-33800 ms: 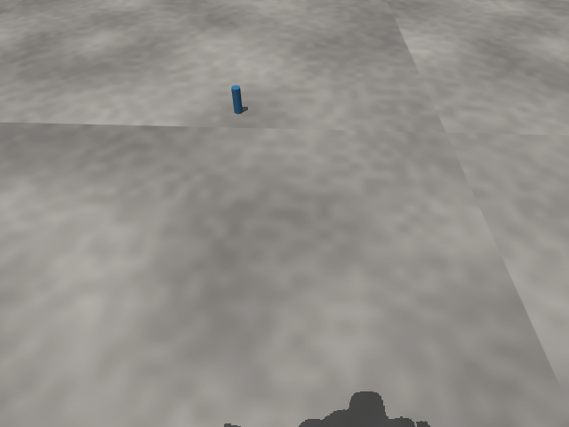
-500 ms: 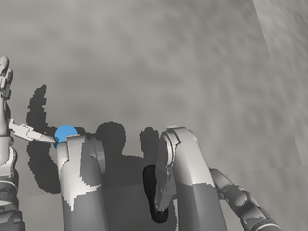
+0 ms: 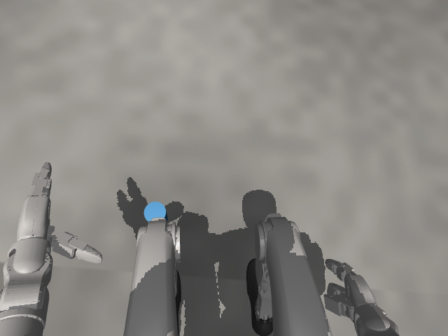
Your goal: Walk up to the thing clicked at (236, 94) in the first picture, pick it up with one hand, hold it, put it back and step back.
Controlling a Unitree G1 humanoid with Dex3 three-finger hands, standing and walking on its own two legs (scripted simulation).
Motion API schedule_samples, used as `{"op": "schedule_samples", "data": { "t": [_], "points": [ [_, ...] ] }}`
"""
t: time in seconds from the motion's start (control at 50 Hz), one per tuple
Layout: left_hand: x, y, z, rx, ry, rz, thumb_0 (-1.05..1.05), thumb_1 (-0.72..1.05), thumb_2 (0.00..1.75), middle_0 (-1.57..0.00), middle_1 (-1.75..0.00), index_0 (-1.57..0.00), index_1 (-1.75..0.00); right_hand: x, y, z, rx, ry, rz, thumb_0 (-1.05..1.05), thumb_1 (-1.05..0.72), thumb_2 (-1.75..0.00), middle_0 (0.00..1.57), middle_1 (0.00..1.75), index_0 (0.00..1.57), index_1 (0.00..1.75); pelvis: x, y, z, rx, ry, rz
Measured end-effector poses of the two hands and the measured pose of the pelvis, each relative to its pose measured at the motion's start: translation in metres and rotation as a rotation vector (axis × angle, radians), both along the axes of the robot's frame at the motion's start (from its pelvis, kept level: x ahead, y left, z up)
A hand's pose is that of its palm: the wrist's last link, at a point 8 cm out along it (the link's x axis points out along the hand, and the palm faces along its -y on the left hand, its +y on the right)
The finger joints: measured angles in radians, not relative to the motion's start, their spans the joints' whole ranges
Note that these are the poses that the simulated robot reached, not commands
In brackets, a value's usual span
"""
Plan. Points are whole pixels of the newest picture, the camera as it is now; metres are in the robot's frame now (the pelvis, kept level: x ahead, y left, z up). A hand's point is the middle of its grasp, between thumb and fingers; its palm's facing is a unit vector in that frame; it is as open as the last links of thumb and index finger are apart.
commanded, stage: home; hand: left
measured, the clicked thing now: (157, 216) +0.36 +0.17 -0.36
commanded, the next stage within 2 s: none
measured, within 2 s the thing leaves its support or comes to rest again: neither
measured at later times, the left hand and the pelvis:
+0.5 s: hand (33, 238) +0.26 +0.22 +0.12, palm faces +0.16 -0.93 -0.33, open 17.1 cm; pelvis +0.06 +0.00 +0.21, yaw +3 degrees
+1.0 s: hand out of the picture +0.24 +0.20 +0.21, palm faces +0.17 -0.94 -0.29, open 17.4 cm; pelvis +0.09 +0.00 +0.26, yaw +4 degrees
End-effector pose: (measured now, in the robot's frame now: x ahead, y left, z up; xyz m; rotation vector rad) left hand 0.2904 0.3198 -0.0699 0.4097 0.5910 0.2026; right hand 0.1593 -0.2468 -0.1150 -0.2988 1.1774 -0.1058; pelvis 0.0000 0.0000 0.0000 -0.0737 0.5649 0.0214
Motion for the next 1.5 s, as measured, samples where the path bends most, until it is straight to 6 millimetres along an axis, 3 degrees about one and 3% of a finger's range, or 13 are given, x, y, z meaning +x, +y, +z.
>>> {"op": "schedule_samples", "data": {
  "t": [0.08,0.22,0.38,0.56,0.72,0.84,1.02,1.5],
  "points": [
    [-0.009,-0.019,0.036,-0.036,0.047,0.032,-0.01,-0.56,0.05,-0.06,-0.06,-0.05,-0.06,0.023,-0.005,0.048,-0.017,-0.085,-0.017,0.01,-0.91,-0.90,0.20,0.30,0.20,0.30,0.009,-0.005,0.040,0.015,-0.018,0.005],
    [-0.019,-0.033,0.102,-0.063,0.089,0.102,-0.01,-0.51,0.07,-0.07,-0.06,-0.06,-0.06,0.058,-0.008,0.130,-0.046,-0.227,-0.023,0.01,-0.91,-0.90,0.20,0.30,0.20,0.30,0.028,-0.009,0.104,0.027,-0.076,0.018],
    [-0.038,-0.050,0.170,-0.104,0.150,0.150,-0.01,-0.47,0.10,-0.07,-0.07,-0.06,-0.07,0.072,0.000,0.206,-0.044,-0.313,-0.025,0.01,-0.91,-0.90,0.20,0.30,0.20,0.30,0.049,-0.006,0.169,0.030,-0.165,0.034],
    [-0.054,-0.065,0.243,-0.131,0.163,0.168,-0.01,-0.47,0.09,-0.07,-0.07,-0.06,-0.07,0.071,0.017,0.266,-0.035,-0.371,-0.050,0.01,-0.90,-0.90,0.20,0.30,0.20,0.30,0.070,0.001,0.225,0.035,-0.279,0.046],
    [-0.061,-0.075,0.300,-0.142,0.102,0.147,-0.01,-0.50,0.08,-0.06,-0.07,-0.05,-0.06,0.078,0.028,0.300,-0.017,-0.461,-0.069,0.01,-0.90,-0.90,0.20,0.30,0.20,0.30,0.085,0.007,0.254,0.040,-0.362,0.048],
    [-0.069,-0.078,0.312,-0.158,0.090,0.148,-0.01,-0.51,0.07,-0.06,-0.06,-0.05,-0.06,0.090,0.032,0.314,-0.006,-0.515,-0.044,0.01,-0.90,-0.90,0.20,0.30,0.20,0.30,0.087,0.007,0.261,0.044,-0.395,0.052],
    [-0.078,-0.080,0.305,-0.168,0.133,0.161,-0.01,-0.54,0.06,-0.06,-0.06,-0.05,-0.06,0.100,0.028,0.323,-0.019,-0.541,0.002,0.01,-0.90,-0.90,0.20,0.30,0.20,0.30,0.086,0.002,0.265,0.049,-0.411,0.059],
    [-0.075,-0.092,0.310,-0.174,0.129,0.154,-0.01,-0.57,0.04,-0.05,-0.06,-0.05,-0.06,0.090,0.015,0.318,-0.015,-0.513,-0.011,0.01,-0.91,-0.90,0.20,0.30,0.20,0.30,0.085,-0.007,0.269,0.058,-0.426,0.057]
  ]
}}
